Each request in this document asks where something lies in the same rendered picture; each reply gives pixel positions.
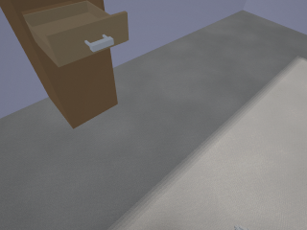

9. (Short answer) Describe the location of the cabinet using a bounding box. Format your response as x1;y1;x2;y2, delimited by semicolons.
0;0;118;129

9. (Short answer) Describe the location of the handle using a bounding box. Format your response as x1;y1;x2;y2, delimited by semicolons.
84;34;114;53

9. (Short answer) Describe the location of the drawer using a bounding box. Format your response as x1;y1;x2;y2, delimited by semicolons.
23;0;129;67

